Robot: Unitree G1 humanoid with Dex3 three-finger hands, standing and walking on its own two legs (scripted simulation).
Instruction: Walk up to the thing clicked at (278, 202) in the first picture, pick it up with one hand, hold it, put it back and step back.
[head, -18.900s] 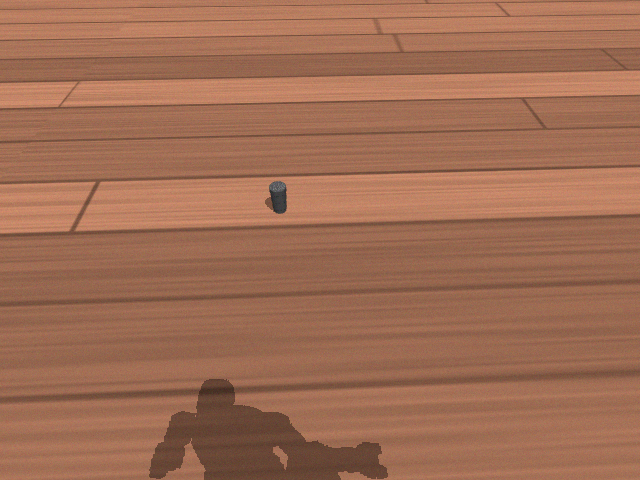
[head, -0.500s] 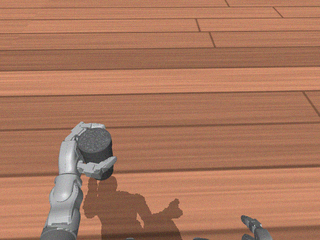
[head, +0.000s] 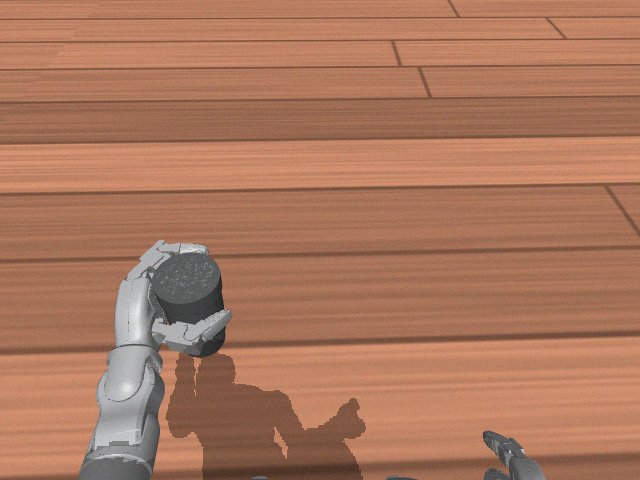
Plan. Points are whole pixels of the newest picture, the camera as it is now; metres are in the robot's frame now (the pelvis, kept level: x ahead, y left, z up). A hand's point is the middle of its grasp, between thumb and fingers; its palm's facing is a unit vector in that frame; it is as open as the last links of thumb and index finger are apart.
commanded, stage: hold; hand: left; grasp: from the side
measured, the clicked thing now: (195, 310) +0.32 +0.17 +0.03
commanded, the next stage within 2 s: crouch in 0.94 s
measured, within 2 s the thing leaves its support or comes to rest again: neither
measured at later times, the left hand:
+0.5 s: hand (192, 300) +0.33 +0.17 +0.05, palm faces +0.09 -1.00 -0.01, open 10.3 cm
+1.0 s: hand (192, 303) +0.32 +0.17 +0.05, palm faces +0.08 -1.00 -0.02, open 10.3 cm
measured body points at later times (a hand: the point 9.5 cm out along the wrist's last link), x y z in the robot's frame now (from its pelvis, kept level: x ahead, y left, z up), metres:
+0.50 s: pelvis +0.00 +0.00 +0.00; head +0.03 +0.01 +0.45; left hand +0.32 +0.22 +0.05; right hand +0.13 -0.24 -0.11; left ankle +0.02 +0.14 -0.71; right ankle +0.02 -0.13 -0.71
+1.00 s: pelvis +0.00 +0.00 +0.00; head +0.02 +0.01 +0.45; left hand +0.31 +0.22 +0.05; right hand +0.13 -0.24 -0.11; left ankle +0.02 +0.14 -0.71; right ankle +0.02 -0.13 -0.71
